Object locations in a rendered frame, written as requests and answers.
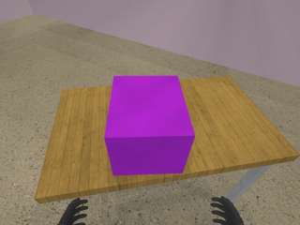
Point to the table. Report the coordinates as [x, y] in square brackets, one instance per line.
[231, 134]

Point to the carton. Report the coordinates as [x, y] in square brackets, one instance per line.
[148, 129]

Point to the robot left hand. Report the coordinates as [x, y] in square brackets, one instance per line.
[69, 217]

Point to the robot right hand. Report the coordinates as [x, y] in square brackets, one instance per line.
[230, 213]

